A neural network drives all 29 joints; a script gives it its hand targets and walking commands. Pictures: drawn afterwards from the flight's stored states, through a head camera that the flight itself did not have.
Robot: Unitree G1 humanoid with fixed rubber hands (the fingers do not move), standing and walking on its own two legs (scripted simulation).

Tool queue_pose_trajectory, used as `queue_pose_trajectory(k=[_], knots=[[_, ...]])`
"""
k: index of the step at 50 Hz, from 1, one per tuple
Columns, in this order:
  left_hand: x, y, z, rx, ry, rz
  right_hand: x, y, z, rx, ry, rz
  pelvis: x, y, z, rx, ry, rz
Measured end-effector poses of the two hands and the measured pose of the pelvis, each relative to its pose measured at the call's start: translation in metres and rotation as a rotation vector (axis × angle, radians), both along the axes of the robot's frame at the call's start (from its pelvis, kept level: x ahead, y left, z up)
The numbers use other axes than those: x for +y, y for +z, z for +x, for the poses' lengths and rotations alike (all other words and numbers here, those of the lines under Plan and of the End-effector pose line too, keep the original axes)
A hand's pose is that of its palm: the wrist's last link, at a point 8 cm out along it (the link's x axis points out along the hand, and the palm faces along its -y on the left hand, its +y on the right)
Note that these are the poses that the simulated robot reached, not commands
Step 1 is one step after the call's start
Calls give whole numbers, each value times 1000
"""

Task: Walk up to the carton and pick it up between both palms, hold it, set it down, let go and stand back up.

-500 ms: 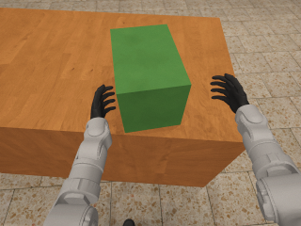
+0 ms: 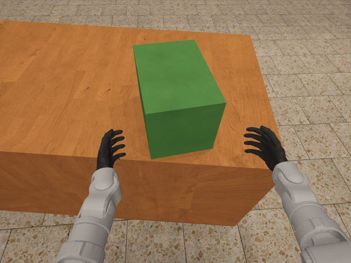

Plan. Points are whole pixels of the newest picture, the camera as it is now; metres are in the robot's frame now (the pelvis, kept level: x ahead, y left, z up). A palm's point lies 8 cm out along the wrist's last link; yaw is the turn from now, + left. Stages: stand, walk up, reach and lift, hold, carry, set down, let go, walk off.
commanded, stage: set down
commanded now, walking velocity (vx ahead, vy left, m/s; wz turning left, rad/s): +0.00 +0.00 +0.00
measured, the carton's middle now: (173, 97) +0.58 +0.07 +0.00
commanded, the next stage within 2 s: none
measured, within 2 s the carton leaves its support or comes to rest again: neither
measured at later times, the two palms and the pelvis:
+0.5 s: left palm (99, 195) +0.26 +0.21 -0.01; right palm (280, 192) +0.31 -0.21 -0.01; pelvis +0.01 +0.00 +0.00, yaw +0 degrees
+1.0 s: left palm (101, 213) +0.23 +0.20 -0.05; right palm (288, 218) +0.26 -0.23 -0.04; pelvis +0.02 +0.00 +0.01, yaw -1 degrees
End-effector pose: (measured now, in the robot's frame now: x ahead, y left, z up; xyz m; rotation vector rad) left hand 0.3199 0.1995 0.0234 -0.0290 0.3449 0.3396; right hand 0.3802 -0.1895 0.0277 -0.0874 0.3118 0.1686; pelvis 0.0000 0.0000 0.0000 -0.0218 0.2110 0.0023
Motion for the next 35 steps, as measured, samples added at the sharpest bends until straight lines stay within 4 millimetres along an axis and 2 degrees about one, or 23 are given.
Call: queue_pose_trajectory(k=[5,10,16,20,23,28,35], knots=[[-25,5,13,-7,-67,-16,-7,13,5,-5,-10,-38,-2,1,-1,-10,-16,5],[-34,0,5,-4,-73,-24,-21,11,-5,15,-33,-92,-4,5,3,-59,-24,5],[-17,-21,-29,29,-29,6,-30,-15,-39,52,-53,-96,-6,6,7,-106,-13,5],[-1,-35,-53,77,9,23,-25,-32,-61,77,-47,-75,-6,5,8,-120,-6,8],[7,-39,-61,91,24,25,-19,-36,-70,72,-47,-45,-5,4,8,-117,-4,9],[3,-36,-50,88,-7,21,-14,-35,-65,64,-52,-24,-3,2,5,-111,-8,12],[-19,-26,-24,76,-81,22,-19,-34,-53,85,-56,-63,0,4,8,-115,-22,14]])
